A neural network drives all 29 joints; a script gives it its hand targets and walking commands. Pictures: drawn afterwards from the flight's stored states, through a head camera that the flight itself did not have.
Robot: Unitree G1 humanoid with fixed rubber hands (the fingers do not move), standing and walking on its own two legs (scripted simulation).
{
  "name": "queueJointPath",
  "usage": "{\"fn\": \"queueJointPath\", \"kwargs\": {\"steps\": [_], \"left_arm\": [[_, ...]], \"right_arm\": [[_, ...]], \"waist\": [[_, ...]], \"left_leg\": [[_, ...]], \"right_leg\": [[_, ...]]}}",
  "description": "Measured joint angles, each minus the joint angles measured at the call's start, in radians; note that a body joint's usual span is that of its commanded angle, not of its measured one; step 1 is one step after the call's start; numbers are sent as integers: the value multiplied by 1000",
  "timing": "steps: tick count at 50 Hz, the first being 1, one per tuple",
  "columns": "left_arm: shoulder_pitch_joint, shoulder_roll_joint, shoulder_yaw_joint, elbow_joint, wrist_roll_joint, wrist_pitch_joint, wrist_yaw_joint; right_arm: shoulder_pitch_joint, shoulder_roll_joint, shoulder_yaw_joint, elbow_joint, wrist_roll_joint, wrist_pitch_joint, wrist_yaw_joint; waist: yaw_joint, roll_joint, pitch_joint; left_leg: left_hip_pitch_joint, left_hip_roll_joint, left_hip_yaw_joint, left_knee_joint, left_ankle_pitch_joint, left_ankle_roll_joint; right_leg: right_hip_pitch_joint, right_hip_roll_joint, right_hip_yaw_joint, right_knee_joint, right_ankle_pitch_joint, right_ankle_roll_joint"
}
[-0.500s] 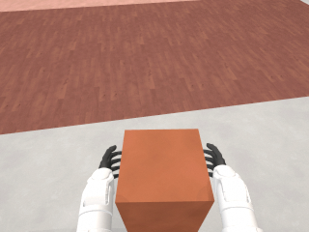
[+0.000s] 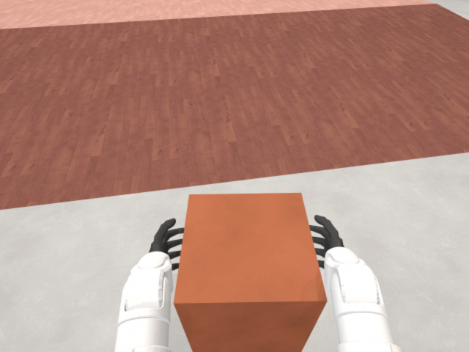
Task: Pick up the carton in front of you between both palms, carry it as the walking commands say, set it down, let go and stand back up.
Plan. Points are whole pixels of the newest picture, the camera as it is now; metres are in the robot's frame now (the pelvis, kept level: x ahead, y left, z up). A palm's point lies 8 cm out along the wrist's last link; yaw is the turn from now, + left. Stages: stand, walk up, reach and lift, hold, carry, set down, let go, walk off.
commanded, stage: hold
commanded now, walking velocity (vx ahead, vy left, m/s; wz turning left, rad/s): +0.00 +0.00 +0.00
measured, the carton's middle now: (246, 276) +0.29 +0.00 -0.03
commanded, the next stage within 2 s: carry in 1.02 s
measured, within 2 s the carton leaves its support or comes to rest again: neither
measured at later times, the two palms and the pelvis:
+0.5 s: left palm (161, 257) +0.29 +0.15 +0.05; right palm (333, 252) +0.29 -0.15 +0.05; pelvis +0.01 +0.00 +0.00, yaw +0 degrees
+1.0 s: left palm (160, 259) +0.29 +0.15 +0.05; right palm (333, 255) +0.29 -0.15 +0.05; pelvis +0.00 +0.00 +0.00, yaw +0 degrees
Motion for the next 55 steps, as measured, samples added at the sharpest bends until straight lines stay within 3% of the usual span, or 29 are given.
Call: {"fn": "queueJointPath", "kwargs": {"steps": [12, 50, 52, 55], "left_arm": [[-31, -8, 27, 21, 11, -14, -4], [21, 4, -21, -30, -2, 0, 0], [17, 4, -20, -26, -3, 6, 1], [31, 7, -37, -44, -14, 20, 11]], "right_arm": [[-31, 8, -27, 19, -8, -12, 3], [21, -4, 20, -31, 4, 1, -1], [20, -5, 17, -28, 5, 5, -1], [37, -8, 26, -48, 19, 17, -8]], "waist": [[1, -1, 4], [-3, 0, 3], [-5, -2, -33], [-7, -2, -97]], "left_leg": [[-12, 1, -2, 10, -1, -2], [4, -1, -2, -9, -1, 1], [-47, -3, -5, 24, -12, 0], [-128, -2, -6, 95, -130, 3]], "right_leg": [[-12, 2, -2, 11, -1, -1], [5, -1, 0, -11, -1, 0], [-43, -1, -5, 21, -14, 2], [-116, -3, -17, 79, -124, -2]]}}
